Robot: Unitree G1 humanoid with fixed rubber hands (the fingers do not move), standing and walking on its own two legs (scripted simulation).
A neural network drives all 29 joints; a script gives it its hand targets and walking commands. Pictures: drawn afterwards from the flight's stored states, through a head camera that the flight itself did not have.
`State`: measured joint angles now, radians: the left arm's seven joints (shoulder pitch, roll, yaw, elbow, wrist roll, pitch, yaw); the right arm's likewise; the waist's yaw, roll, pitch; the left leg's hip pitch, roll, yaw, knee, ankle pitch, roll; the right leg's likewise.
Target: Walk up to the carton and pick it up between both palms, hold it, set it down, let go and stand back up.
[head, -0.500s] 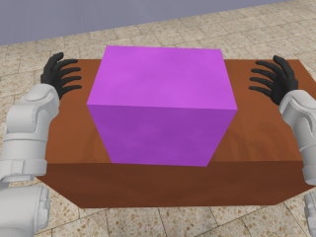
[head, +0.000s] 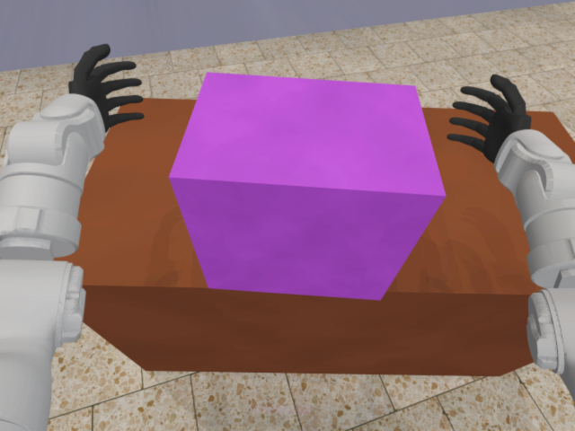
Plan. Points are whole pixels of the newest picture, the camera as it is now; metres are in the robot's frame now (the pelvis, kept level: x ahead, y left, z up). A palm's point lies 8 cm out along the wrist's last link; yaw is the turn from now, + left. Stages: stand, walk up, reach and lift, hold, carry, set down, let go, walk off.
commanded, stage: reach and lift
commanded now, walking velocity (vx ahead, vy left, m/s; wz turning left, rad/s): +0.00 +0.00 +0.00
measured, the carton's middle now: (301, 196) +0.45 -0.01 +0.03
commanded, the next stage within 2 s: none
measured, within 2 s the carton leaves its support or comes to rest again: neither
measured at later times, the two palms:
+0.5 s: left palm (124, 186) +0.43 +0.25 +0.08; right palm (449, 200) +0.42 -0.24 +0.06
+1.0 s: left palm (143, 188) +0.44 +0.23 +0.07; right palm (465, 202) +0.42 -0.26 +0.06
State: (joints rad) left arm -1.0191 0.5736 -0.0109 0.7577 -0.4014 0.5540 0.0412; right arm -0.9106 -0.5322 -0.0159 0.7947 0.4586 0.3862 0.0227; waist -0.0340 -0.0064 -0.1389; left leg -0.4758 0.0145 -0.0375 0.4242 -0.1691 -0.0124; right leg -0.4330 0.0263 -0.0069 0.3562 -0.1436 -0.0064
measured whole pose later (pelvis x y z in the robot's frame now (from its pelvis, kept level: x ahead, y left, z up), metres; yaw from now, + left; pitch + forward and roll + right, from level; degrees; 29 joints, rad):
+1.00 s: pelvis -0.01 -0.01 -0.03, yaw -1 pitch +21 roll -1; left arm -0.95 0.43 -0.19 1.21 -0.51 -0.07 0.03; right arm -0.85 -0.44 0.09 1.07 0.43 -0.05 -0.01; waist 0.01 0.02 -0.23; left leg -0.79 0.02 -0.03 0.69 -0.26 -0.02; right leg -0.78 0.03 -0.01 0.67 -0.26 -0.02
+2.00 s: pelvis -0.01 -0.01 -0.02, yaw +0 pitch +20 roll -2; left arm -0.99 0.31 -0.14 1.26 -0.37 -0.12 0.07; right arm -0.90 -0.27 -0.05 1.16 0.30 -0.07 -0.09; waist -0.01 0.00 -0.22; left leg -0.76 0.03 -0.05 0.65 -0.25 -0.03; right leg -0.73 0.04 -0.04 0.60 -0.23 -0.02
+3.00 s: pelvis +0.00 +0.00 -0.01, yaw +0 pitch +15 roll -1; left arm -0.88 0.28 -0.07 1.03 -0.28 0.03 0.09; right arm -0.80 -0.25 -0.15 0.99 0.16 0.04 -0.05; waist 0.00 0.00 -0.21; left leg -0.57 0.01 -0.04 0.54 -0.21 -0.01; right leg -0.54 0.02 -0.03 0.48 -0.20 -0.01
